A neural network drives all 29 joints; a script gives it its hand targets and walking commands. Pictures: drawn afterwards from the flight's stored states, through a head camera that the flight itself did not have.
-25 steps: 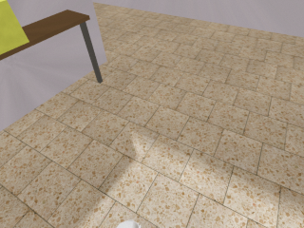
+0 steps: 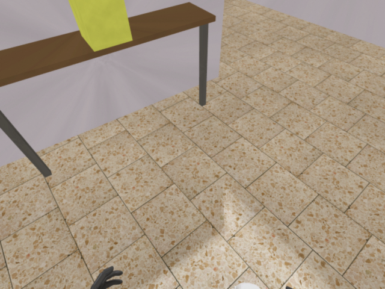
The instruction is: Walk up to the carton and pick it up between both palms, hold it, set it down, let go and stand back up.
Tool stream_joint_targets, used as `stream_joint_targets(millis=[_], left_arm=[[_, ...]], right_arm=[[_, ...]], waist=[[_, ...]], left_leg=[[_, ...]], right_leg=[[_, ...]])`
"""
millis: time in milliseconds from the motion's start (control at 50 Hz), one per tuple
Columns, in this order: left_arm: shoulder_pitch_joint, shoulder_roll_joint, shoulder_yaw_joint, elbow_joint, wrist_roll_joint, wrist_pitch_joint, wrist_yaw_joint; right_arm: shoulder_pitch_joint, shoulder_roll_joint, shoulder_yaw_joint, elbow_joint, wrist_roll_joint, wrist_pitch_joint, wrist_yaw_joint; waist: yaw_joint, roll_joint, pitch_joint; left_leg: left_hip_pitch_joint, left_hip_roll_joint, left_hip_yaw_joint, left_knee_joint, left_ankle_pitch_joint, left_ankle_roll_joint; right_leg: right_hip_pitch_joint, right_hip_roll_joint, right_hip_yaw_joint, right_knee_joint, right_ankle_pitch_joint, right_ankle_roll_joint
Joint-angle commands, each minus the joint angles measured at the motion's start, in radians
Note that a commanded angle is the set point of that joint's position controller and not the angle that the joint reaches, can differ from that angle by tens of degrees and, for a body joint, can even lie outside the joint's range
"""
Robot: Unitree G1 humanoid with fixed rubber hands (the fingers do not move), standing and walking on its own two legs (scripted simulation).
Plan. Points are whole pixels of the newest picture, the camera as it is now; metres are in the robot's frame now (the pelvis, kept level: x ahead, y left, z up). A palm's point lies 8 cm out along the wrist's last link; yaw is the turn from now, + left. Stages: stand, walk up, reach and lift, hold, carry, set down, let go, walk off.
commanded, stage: walk up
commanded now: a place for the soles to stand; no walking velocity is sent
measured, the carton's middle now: (98, 12) +1.28 +0.49 +0.05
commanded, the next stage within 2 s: none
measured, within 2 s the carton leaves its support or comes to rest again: neither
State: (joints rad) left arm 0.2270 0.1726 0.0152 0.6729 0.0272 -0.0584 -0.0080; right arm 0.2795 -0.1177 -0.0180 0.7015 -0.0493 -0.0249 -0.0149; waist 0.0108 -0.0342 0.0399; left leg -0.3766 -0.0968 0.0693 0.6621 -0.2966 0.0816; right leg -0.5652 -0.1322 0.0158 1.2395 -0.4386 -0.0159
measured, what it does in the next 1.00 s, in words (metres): walks ahead, turning left: right foot, then left foot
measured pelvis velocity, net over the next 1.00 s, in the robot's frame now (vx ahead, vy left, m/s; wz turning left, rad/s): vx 0.43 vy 0.06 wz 0.32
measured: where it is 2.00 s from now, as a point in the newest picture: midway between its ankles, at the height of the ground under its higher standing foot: (157, 196)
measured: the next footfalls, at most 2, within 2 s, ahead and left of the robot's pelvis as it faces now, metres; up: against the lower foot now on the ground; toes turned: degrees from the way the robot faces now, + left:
right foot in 0.12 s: +0.20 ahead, -0.16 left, +0.00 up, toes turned -6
left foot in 0.54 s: +0.38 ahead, +0.18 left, +0.00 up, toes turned +22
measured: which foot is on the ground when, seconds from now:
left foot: down 0.00-0.14, up 0.16-0.52, down 0.54-0.92, up 0.94-1.00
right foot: up 0.00-0.10, down 0.12-0.56, up 0.58-0.88, down 0.90-1.00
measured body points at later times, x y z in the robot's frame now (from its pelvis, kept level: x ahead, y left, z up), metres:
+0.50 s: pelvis +0.23 +0.01 +0.00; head +0.23 +0.02 +0.45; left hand +0.18 +0.26 -0.13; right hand +0.47 -0.15 -0.09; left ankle +0.34 +0.16 -0.70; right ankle +0.16 -0.15 -0.71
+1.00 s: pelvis +0.43 +0.06 -0.01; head +0.43 +0.03 +0.44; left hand +0.52 +0.29 -0.10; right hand +0.58 -0.15 -0.15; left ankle +0.35 +0.16 -0.67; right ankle +0.51 -0.01 -0.71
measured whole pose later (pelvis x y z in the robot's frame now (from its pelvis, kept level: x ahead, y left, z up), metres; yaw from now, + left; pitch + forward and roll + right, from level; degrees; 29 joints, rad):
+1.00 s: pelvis +0.43 +0.06 -0.01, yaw +18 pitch -1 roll +0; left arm 0.27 0.07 -0.02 0.63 0.04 -0.08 0.01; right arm 0.36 -0.21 -0.08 0.71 -0.05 0.02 0.03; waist -0.02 0.06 -0.03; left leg -0.41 0.01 0.02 1.09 -0.53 0.02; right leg -0.44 -0.08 -0.16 0.82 -0.36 -0.05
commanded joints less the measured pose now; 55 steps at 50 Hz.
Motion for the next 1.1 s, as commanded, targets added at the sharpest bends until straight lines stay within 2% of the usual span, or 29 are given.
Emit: stream_joint_targets(millis=[0,40,80,100,120,140,160,200,260,320,380,420,480,500,520,540,560,580,640,740,820,860,880,900,920,940,980,1020,1080], left_arm=[[0.004,-0.010,-0.031,-0.119,0.002,-0.031,0.003],[0.036,-0.025,-0.032,-0.110,0.003,-0.039,0.004],[0.176,-0.007,-0.014,-0.065,0.010,-0.049,0.012],[0.281,0.046,0.010,-0.044,0.022,-0.056,0.022],[0.367,0.140,0.039,-0.062,0.030,-0.058,0.035],[0.305,0.205,0.068,-0.068,0.027,-0.040,0.049],[0.230,0.166,0.063,-0.094,0.030,-0.036,0.059],[0.178,0.104,0.048,-0.118,0.029,-0.057,0.068],[0.141,0.087,0.051,-0.112,0.023,-0.091,0.069],[0.109,0.082,0.055,-0.092,0.019,-0.106,0.063],[0.062,0.110,0.060,-0.066,0.005,-0.092,0.049],[0.068,0.138,0.068,-0.050,-0.002,-0.076,0.033],[0.094,0.151,0.072,-0.034,-0.010,-0.046,0.012],[0.142,0.126,0.065,-0.025,-0.008,-0.034,0.001],[0.196,0.066,0.046,-0.037,-0.007,-0.022,-0.012],[0.212,0.051,0.043,-0.071,-0.010,-0.005,-0.024],[0.174,0.106,0.057,-0.092,-0.001,0.005,-0.026],[0.106,0.107,0.054,-0.109,0.002,0.000,-0.032],[0.071,0.087,0.035,-0.111,-0.004,-0.005,-0.019],[0.044,0.055,0.014,-0.105,-0.003,0.011,-0.005],[0.043,-0.004,-0.008,-0.109,-0.002,-0.007,-0.005],[0.165,-0.007,0.004,-0.061,0.006,-0.026,0.003],[0.270,0.034,0.024,-0.033,0.016,-0.038,0.012],[0.339,0.105,0.044,-0.048,0.028,-0.049,0.021],[0.345,0.198,0.070,-0.071,0.018,-0.036,0.036],[0.284,0.169,0.066,-0.090,0.013,-0.031,0.049],[0.214,0.107,0.050,-0.115,0.008,-0.048,0.065],[0.186,0.085,0.047,-0.113,0.002,-0.065,0.070],[0.189,0.061,0.048,-0.088,0.000,-0.089,0.058]], right_arm=[[-0.033,-0.189,-0.077,-0.117,-0.001,-0.041,0.014],[-0.046,-0.176,-0.082,-0.112,0.006,-0.030,0.035],[-0.043,-0.142,-0.076,-0.106,0.019,-0.013,0.057],[-0.030,-0.094,-0.062,-0.110,0.022,-0.011,0.068],[-0.012,-0.066,-0.052,-0.133,0.022,-0.004,0.078],[-0.040,-0.146,-0.077,-0.163,-0.006,0.017,0.077],[-0.100,-0.173,-0.083,-0.188,-0.018,0.024,0.080],[-0.111,-0.141,-0.085,-0.174,-0.019,0.020,0.085],[-0.088,-0.110,-0.079,-0.184,-0.008,0.029,0.088],[-0.124,-0.088,-0.069,-0.208,-0.004,0.029,0.087],[-0.141,-0.059,-0.038,-0.215,-0.002,0.015,0.097],[-0.123,-0.069,-0.035,-0.204,-0.005,0.007,0.097],[0.008,-0.101,-0.051,-0.161,-0.015,-0.013,0.074],[0.110,-0.131,-0.066,-0.130,-0.023,-0.029,0.061],[0.229,-0.185,-0.081,-0.116,-0.030,-0.046,0.043],[0.283,-0.249,-0.088,-0.125,-0.012,-0.044,0.019],[0.238,-0.270,-0.096,-0.147,0.011,-0.036,-0.003],[0.161,-0.256,-0.097,-0.173,0.008,-0.035,-0.018],[0.008,-0.204,-0.076,-0.207,-0.001,-0.044,-0.039],[-0.016,-0.147,-0.063,-0.194,0.003,-0.063,-0.024],[-0.061,-0.162,-0.077,-0.162,0.005,-0.049,0.000],[-0.051,-0.142,-0.074,-0.139,0.019,-0.029,0.023],[-0.013,-0.103,-0.060,-0.125,0.020,-0.023,0.038],[0.014,-0.057,-0.045,-0.132,0.022,-0.017,0.054],[-0.031,-0.129,-0.067,-0.181,0.005,0.006,0.057],[-0.089,-0.169,-0.075,-0.209,-0.009,0.017,0.061],[-0.099,-0.127,-0.069,-0.175,-0.013,0.015,0.067],[-0.065,-0.116,-0.068,-0.149,-0.016,0.018,0.070],[-0.080,-0.107,-0.066,-0.145,-0.011,0.022,0.068]], waist=[[0.012,0.070,-0.076],[0.017,0.107,-0.068],[0.073,0.033,-0.074],[0.117,-0.120,-0.110],[0.145,-0.312,-0.152],[0.102,-0.298,-0.060],[0.094,-0.209,0.036],[0.066,-0.075,0.069],[0.030,-0.055,0.051],[0.010,-0.044,0.048],[-0.005,-0.081,0.038],[-0.005,-0.098,0.011],[-0.069,-0.010,-0.060],[-0.105,0.080,-0.140],[-0.146,0.296,-0.256],[-0.158,0.398,-0.291],[-0.133,0.272,-0.304],[-0.116,0.186,-0.256],[-0.040,0.158,-0.134],[-0.012,0.123,-0.083],[0.011,0.158,-0.065],[0.061,0.065,-0.095],[0.093,-0.092,-0.143],[0.113,-0.290,-0.181],[0.110,-0.267,-0.111],[0.100,-0.171,-0.005],[0.070,-0.073,0.057],[0.047,-0.052,0.042],[0.035,-0.036,0.019]], left_leg=[[0.003,0.275,-0.367,-0.314,-0.017,0.170],[-0.087,0.213,-0.302,-0.268,-0.063,0.130],[-0.252,0.136,-0.244,-0.119,-0.222,0.068],[-0.386,0.054,-0.165,0.106,-0.292,0.014],[-0.469,-0.016,-0.056,0.430,-0.365,-0.050],[-0.515,0.027,-0.071,0.587,-0.347,-0.066],[-0.563,0.078,-0.075,0.665,-0.313,-0.087],[-0.606,0.139,-0.102,0.711,-0.226,-0.102],[-0.570,0.219,-0.150,0.635,-0.112,-0.111],[-0.486,0.251,-0.124,0.439,-0.047,-0.109],[-0.245,0.220,-0.035,0.201,0.055,-0.078],[-0.121,0.175,0.023,0.157,0.112,-0.056],[0.068,0.117,0.061,0.050,0.155,-0.014],[0.204,0.102,0.014,0.022,0.130,0.012],[0.360,0.265,-0.273,-0.065,0.048,0.083],[0.508,0.451,-0.737,-0.251,0.025,0.198],[0.504,0.497,-0.878,-0.325,-0.048,0.231],[0.444,0.481,-0.783,-0.325,-0.018,0.195],[0.208,0.404,-0.504,-0.294,0.101,0.159],[0.088,0.415,-0.393,-0.327,0.125,0.207],[-0.014,0.337,-0.235,-0.289,-0.015,0.132],[-0.147,0.260,-0.140,-0.128,-0.121,0.075],[-0.266,0.179,-0.069,0.104,-0.219,0.031],[-0.410,0.080,0.001,0.415,-0.344,-0.038],[-0.470,0.071,-0.053,0.538,-0.328,-0.059],[-0.500,0.113,-0.084,0.604,-0.272,-0.078],[-0.568,0.161,-0.112,0.651,-0.189,-0.098],[-0.543,0.194,-0.130,0.629,-0.105,-0.118],[-0.498,0.206,-0.122,0.577,-0.036,-0.131]], right_leg=[[0.061,-0.041,-0.037,-0.305,0.065,0.020],[0.234,0.008,-0.119,-0.477,0.130,0.016],[0.498,0.057,-0.183,-0.621,0.262,0.001],[0.659,-0.042,-0.048,-0.701,0.110,-0.032],[0.666,-0.323,0.373,-0.959,-0.310,-0.117],[0.520,-0.441,0.612,-1.073,-0.553,-0.228],[0.450,-0.448,0.632,-1.084,-0.546,-0.256],[0.449,-0.377,0.455,-1.049,-0.347,-0.216],[0.423,-0.364,0.263,-1.042,-0.155,-0.184],[0.407,-0.339,0.075,-1.026,0.083,-0.164],[0.286,-0.257,-0.135,-1.007,0.177,-0.107],[0.253,-0.232,-0.195,-0.960,0.169,-0.083],[0.273,-0.182,-0.261,-0.682,0.309,-0.034],[0.263,-0.114,-0.294,-0.441,0.377,-0.009],[0.148,0.000,-0.302,-0.092,0.121,0.031],[-0.056,0.129,-0.162,0.143,-0.236,0.063],[-0.114,0.106,-0.052,0.243,-0.207,0.053],[-0.145,0.072,-0.004,0.256,-0.145,0.035],[-0.115,0.001,0.026,0.194,-0.057,0.021],[-0.064,-0.020,0.017,-0.031,-0.055,0.026],[0.174,-0.006,-0.072,-0.449,0.018,0.014],[0.456,0.066,-0.148,-0.631,0.216,-0.003],[0.634,0.022,-0.076,-0.669,0.163,-0.019],[0.686,-0.214,0.290,-0.835,-0.151,-0.064],[0.530,-0.374,0.628,-1.048,-0.476,-0.175],[0.429,-0.396,0.699,-1.088,-0.531,-0.218],[0.447,-0.334,0.545,-1.045,-0.281,-0.196],[0.423,-0.301,0.402,-1.015,-0.097,-0.180],[0.421,-0.279,0.254,-0.984,0.200,-0.203]])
